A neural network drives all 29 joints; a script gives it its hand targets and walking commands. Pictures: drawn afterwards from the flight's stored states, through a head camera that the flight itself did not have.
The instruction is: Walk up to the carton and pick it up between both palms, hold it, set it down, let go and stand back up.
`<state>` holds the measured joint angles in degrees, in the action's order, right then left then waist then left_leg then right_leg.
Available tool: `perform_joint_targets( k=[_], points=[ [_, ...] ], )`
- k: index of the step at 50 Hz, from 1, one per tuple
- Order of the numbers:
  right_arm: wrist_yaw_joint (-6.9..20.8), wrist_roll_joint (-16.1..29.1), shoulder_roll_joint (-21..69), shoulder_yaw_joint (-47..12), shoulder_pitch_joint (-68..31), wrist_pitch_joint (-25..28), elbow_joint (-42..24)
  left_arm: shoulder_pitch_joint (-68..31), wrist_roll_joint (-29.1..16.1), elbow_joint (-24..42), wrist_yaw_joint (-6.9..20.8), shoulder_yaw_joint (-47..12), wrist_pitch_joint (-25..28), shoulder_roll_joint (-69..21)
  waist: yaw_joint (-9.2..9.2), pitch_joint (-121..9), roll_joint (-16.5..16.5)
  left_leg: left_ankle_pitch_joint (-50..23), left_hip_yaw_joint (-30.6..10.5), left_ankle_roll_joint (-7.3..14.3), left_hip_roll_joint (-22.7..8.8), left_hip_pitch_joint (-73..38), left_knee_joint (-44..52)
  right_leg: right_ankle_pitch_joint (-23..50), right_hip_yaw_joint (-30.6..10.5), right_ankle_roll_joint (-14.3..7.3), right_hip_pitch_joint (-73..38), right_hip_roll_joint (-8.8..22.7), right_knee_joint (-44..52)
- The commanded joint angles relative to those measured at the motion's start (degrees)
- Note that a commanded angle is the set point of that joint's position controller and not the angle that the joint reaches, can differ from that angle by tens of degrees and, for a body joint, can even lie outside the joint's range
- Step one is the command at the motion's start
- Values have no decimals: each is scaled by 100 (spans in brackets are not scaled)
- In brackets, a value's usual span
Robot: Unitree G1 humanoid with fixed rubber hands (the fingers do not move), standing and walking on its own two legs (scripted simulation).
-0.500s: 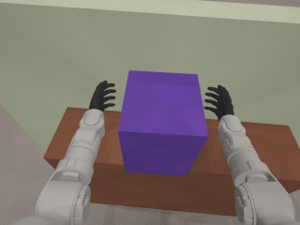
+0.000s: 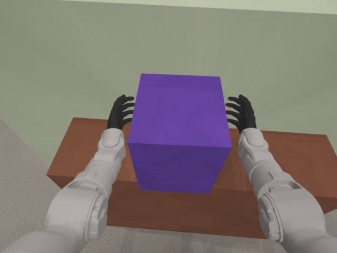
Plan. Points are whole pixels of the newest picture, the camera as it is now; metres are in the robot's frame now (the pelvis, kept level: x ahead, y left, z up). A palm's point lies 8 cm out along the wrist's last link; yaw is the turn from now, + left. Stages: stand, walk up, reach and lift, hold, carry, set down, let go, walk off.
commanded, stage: reach and lift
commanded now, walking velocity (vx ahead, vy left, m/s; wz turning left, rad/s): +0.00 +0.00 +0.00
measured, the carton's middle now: (177, 137) +0.40 +0.01 +0.01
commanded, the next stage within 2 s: none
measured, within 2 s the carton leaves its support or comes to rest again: leaves its support in 1.80 s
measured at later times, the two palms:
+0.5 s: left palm (120, 128) +0.38 +0.15 +0.06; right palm (238, 131) +0.39 -0.14 +0.07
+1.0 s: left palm (120, 129) +0.38 +0.15 +0.06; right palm (238, 132) +0.39 -0.14 +0.07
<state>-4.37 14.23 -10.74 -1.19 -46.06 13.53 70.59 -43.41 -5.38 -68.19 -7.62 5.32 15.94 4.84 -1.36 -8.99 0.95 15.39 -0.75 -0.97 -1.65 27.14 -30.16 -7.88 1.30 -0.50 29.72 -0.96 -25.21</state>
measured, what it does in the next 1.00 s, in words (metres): stands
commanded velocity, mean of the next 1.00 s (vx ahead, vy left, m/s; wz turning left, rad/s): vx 0.00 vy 0.00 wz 0.00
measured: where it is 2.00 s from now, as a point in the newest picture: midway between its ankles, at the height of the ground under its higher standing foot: outside the picture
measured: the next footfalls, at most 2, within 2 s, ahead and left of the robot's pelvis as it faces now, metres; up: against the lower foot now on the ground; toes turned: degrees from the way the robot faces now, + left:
none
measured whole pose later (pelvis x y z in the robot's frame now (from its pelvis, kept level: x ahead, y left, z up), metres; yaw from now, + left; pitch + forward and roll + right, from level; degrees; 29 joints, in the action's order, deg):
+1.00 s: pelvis +0.02 +0.01 +0.01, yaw +1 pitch +2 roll -1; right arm -2.8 -16.3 2.3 24.0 -33.8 15.8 54.7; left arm -30.9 21.0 -42.8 -4.0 21.6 5.6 -8.0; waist 0.1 0.5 -1.2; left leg 13.2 -0.2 -0.5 -1.7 8.7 -19.7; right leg -5.6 2.4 0.1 10.1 -0.6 -13.5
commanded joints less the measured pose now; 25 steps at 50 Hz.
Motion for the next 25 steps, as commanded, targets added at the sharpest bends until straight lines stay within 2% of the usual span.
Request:
perform_joint_targets(
  k=[1,2,5,8,12,14,16,17,19,20,21,23,25],
  points=[
    [-65,-269,-266,240,-2239,186,-823,-2235,101,699,-12,105,318,234,77,-2758,-199,-1673,219,-257,198,-267,225,975,-113,19,-2019,-14,-55],
    [-94,-337,-198,279,-2271,202,-909,-2271,174,743,-26,189,350,236,49,-2926,-197,-1755,244,-257,211,-257,202,1081,-130,25,-2104,-8,-67],
    [-216,-641,30,539,-2219,222,-927,-2279,494,842,-33,432,343,121,112,-2986,-111,-1865,269,-287,247,-151,227,1510,-151,62,-2437,12,-114],
    [-303,-1044,326,878,-2210,211,-1035,-2262,794,989,-10,575,200,-189,187,-2826,-133,-1856,292,-286,226,-339,331,1457,-89,66,-2493,-24,9],
    [-269,-1539,731,1259,-2056,195,-1246,-2247,1216,1514,32,774,48,-578,213,-2810,-71,-2108,352,-306,228,-662,439,1557,-7,70,-2660,-52,170],
    [-224,-1892,1048,1486,-1996,196,-1388,-2164,1475,1569,132,938,-54,-816,256,-2604,-197,-1996,381,-258,245,-721,558,1566,23,107,-2866,-41,269],
    [-103,-2414,1532,1752,-1917,264,-1563,-2120,1868,1712,279,1136,-112,-1147,224,-2516,-241,-1867,463,-220,272,-732,734,1625,68,154,-3190,-10,332],
    [28,-2741,2113,1786,-1957,303,-1615,-2194,2076,1773,420,1138,-110,-1580,183,-2404,-237,-1804,489,-190,285,-686,850,1638,102,177,-3357,23,378],
    [454,-3597,3716,1778,-1871,413,-1652,-2124,2641,1685,818,941,-138,-2965,195,-2152,-88,-1749,528,-201,290,-883,1081,1842,248,168,-3699,52,514],
    [652,-3874,4157,1751,-1785,457,-1687,-1995,2775,1567,959,828,-146,-3411,194,-2133,-49,-1764,544,-221,275,-1020,1138,1894,290,121,-3822,47,575],
    [777,-3994,4338,1709,-1656,509,-1752,-1870,2844,1562,1006,722,-149,-3629,200,-2240,43,-1875,559,-259,259,-1140,1155,2018,311,71,-3895,30,599],
    [866,-4067,4344,1641,-1475,563,-1693,-1651,2907,1641,1011,654,-215,-3698,231,-1895,-8,-1931,547,-266,241,-1151,1195,2148,326,61,-4006,1,610],
    [890,-4051,4253,1642,-1344,542,-1538,-1595,2967,1781,1022,704,-377,-3625,214,-1299,-73,-1593,573,-218,227,-1071,1356,1758,351,98,-3973,12,683]
  ],
)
